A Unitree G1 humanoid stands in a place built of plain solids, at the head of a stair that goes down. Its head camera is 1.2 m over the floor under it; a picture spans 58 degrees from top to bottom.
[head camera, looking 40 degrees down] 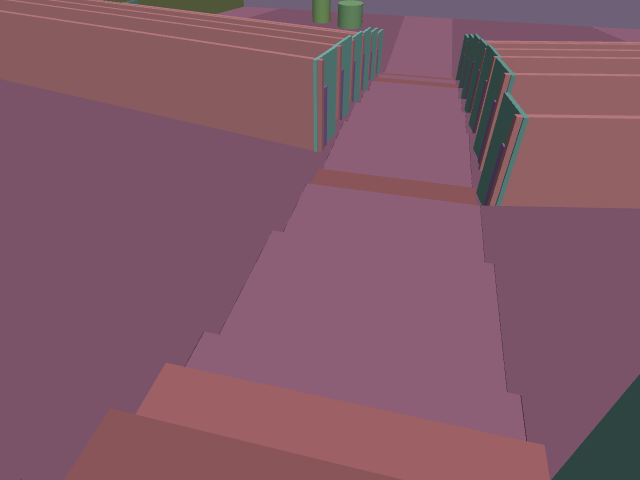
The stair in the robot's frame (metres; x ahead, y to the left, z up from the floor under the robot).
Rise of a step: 0.17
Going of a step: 0.30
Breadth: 1.47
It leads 13 degrees to the right of straight ahead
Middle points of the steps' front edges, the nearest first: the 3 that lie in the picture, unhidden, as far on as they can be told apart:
0.58 -0.01 -0.17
0.88 -0.08 -0.34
1.17 -0.15 -0.51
